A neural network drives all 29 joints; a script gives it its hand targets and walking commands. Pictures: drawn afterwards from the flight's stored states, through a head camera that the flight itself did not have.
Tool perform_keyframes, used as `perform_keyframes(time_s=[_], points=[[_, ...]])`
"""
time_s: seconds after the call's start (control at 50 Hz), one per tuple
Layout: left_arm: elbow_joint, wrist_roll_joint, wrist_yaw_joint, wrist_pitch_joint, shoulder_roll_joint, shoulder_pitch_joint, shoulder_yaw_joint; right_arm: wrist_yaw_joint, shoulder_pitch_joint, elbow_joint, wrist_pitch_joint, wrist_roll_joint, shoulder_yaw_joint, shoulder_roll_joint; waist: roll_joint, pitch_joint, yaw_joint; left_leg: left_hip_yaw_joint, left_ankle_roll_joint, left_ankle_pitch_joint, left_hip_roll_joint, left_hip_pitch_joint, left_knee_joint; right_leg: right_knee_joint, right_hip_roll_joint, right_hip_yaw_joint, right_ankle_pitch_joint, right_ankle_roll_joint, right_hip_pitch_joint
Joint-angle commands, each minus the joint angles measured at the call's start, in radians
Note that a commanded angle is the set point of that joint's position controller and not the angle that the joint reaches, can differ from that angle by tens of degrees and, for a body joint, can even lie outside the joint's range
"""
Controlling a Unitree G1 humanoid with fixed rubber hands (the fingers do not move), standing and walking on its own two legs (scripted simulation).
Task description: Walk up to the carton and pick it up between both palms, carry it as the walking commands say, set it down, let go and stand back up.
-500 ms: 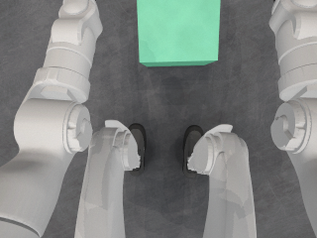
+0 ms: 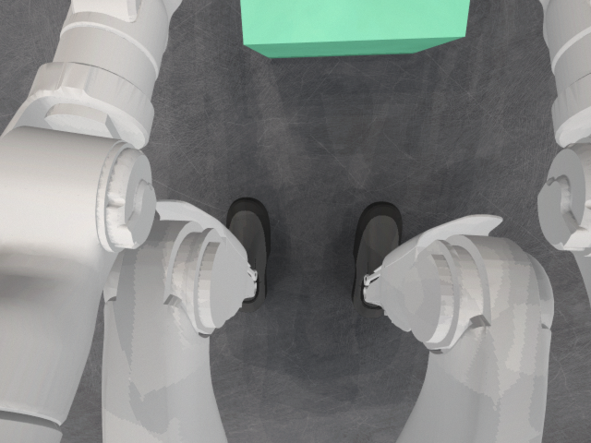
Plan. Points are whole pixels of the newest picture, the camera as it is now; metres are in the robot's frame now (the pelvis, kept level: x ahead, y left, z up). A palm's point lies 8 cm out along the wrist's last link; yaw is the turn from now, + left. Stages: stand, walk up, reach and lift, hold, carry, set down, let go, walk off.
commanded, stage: reach and lift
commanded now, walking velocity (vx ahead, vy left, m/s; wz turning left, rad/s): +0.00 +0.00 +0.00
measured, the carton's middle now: out of the picture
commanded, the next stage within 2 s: none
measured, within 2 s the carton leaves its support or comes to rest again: leaves its support in 1.70 s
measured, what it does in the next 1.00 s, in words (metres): stands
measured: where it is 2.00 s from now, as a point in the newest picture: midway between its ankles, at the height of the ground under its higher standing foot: (306, 275)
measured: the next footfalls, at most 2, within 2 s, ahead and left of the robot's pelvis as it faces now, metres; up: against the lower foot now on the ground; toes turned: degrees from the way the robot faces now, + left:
none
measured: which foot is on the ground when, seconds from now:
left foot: down 0.00-1.00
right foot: down 0.00-1.00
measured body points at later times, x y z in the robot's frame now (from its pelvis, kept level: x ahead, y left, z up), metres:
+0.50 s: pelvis +0.00 +0.00 -0.01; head +0.39 -0.01 +0.20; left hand +0.58 +0.14 -0.21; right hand +0.58 -0.19 -0.21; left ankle +0.11 +0.11 -0.34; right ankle +0.11 -0.10 -0.34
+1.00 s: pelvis +0.00 +0.01 -0.02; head +0.39 -0.02 +0.19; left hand +0.58 +0.13 -0.21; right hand +0.59 -0.17 -0.21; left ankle +0.11 +0.12 -0.34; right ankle +0.11 -0.10 -0.34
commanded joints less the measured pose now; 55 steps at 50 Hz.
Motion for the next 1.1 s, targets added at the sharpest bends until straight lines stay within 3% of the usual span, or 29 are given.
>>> perform_keyframes(time_s=[0.0,0.1,0.22,0.44,0.64,0.72,0.8,0.88,0.94,1.0,1.08], points=[[-0.065,-0.002,-0.006,-0.025,0.114,-0.275,-0.001,0.007,-0.297,-0.066,-0.025,0.013,0.006,-0.109,-0.052,-1.212,0.006,-0.051,-0.046,0.336,-0.073,0.519,-0.093,-0.122,0.067,0.11,0.365,0.055,0.667],[-0.111,-0.038,0.011,-0.032,0.136,-0.33,-0.03,-0.005,-0.348,-0.108,-0.036,0.031,0.011,-0.135,-0.047,-1.292,-0.002,-0.049,-0.045,0.392,-0.073,0.593,-0.058,-0.082,0.064,0.101,0.41,0.052,0.711],[-0.082,-0.052,0.013,-0.03,0.124,-0.299,-0.04,-0.002,-0.315,-0.091,-0.034,0.035,0.016,-0.129,-0.053,-1.245,-0.005,-0.044,-0.041,0.374,-0.074,0.575,-0.052,-0.078,0.064,0.095,0.383,0.052,0.676],[-0.081,-0.004,-0.016,-0.031,0.069,-0.264,-0.018,0.028,-0.276,-0.076,-0.03,-0.009,-0.01,-0.08,-0.041,-1.125,-0.003,-0.05,-0.049,0.361,-0.085,0.536,-0.072,-0.093,0.077,0.091,0.372,0.058,0.626],[-0.092,0.046,-0.014,-0.031,0.025,-0.288,0.015,0.027,-0.305,-0.086,-0.031,-0.057,-0.026,-0.033,-0.041,-1.103,-0.004,-0.046,-0.05,0.347,-0.107,0.553,-0.081,-0.099,0.091,0.086,0.355,0.065,0.639],[-0.106,0.041,-0.03,-0.033,-0.072,-0.31,-0.018,0.044,-0.327,-0.093,-0.031,-0.051,0.01,0.066,-0.048,-1.077,-0.002,-0.044,-0.047,0.341,-0.116,0.538,-0.083,-0.1,0.098,0.085,0.358,0.064,0.642],[-0.127,0.059,-0.074,-0.025,-0.245,-0.359,-0.038,0.088,-0.368,-0.103,-0.02,-0.069,0.027,0.248,-0.048,-1.032,0.001,-0.04,-0.045,0.32,-0.129,0.509,-0.083,-0.094,0.11,0.083,0.351,0.058,0.641],[-0.163,0.098,-0.192,0.012,-0.635,-0.459,-0.072,0.203,-0.421,-0.115,0.019,-0.108,0.055,0.668,-0.045,-0.955,-0.006,-0.032,-0.042,0.275,-0.146,0.458,-0.075,-0.08,0.128,0.074,0.32,0.044,0.606],[-0.199,0.123,-0.268,0.047,-0.823,-0.459,-0.069,0.274,-0.372,-0.143,0.059,-0.134,0.05,0.869,-0.046,-0.886,-0.022,-0.023,-0.033,0.247,-0.153,0.42,-0.063,-0.07,0.141,0.062,0.301,0.035,0.561],[-0.222,0.133,-0.307,0.072,-0.906,-0.411,-0.066,0.313,-0.326,-0.168,0.084,-0.136,0.047,0.95,-0.032,-0.857,-0.023,-0.016,-0.027,0.246,-0.152,0.415,-0.047,-0.057,0.146,0.055,0.291,0.027,0.521],[-0.243,0.115,-0.331,0.086,-0.971,-0.37,-0.063,0.344,-0.291,-0.203,0.105,-0.132,0.064,1.006,-0.054,-0.844,-0.027,-0.016,-0.015,0.249,-0.153,0.398,-0.029,-0.047,0.147,0.055,0.294,0.02,0.508]])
